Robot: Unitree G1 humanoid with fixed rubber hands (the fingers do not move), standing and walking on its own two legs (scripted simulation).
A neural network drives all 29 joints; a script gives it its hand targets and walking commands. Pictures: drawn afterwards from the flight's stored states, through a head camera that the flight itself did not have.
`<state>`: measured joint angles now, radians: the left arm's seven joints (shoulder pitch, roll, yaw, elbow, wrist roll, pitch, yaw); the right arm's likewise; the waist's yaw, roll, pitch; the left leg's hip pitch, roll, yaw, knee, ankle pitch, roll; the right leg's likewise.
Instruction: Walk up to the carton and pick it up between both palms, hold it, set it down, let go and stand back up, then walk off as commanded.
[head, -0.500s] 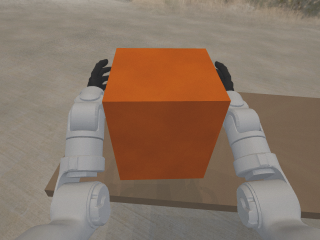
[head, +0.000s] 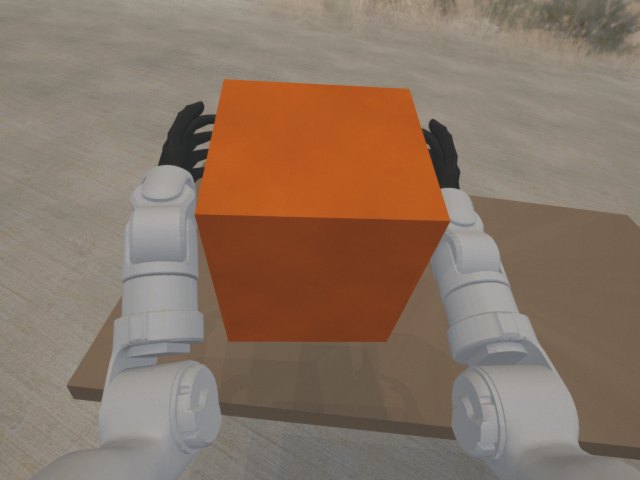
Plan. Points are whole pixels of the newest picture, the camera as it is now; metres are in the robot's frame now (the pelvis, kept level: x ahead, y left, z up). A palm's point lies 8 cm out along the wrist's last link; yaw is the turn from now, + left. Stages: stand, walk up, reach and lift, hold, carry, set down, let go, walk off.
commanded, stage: set down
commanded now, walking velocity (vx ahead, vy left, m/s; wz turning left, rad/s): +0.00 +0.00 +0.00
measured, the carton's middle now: (313, 223) +0.37 +0.02 +0.20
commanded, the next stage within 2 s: none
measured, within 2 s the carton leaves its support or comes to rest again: neither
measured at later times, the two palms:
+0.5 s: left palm (195, 204) +0.38 +0.17 +0.20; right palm (431, 234) +0.38 -0.14 +0.18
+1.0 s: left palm (203, 214) +0.42 +0.17 +0.16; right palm (419, 246) +0.40 -0.14 +0.15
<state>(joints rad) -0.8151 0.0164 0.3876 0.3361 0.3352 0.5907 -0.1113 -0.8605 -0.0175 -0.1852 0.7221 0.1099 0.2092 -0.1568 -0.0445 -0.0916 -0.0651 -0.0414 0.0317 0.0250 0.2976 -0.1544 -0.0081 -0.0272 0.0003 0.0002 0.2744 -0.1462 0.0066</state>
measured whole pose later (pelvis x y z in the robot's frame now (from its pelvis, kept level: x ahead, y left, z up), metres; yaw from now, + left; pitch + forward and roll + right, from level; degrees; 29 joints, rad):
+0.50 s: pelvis +0.02 +0.01 +0.00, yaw +0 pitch -8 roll -1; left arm -0.61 -0.04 0.32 0.17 0.34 0.51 -0.12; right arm -0.62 -0.03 -0.04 0.56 0.11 0.08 -0.20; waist -0.06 -0.06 0.04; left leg 0.02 0.04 0.03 0.33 -0.21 -0.02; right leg 0.07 0.00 0.00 0.24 -0.16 0.01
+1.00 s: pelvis +0.03 +0.01 +0.00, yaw +0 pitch -7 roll -1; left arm -0.67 -0.03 0.32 0.33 0.34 0.41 -0.12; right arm -0.62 0.03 -0.17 0.66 0.05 -0.01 -0.16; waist -0.06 -0.10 0.09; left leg 0.02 0.02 0.03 0.32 -0.22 0.00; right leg 0.06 -0.01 0.00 0.24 -0.18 0.02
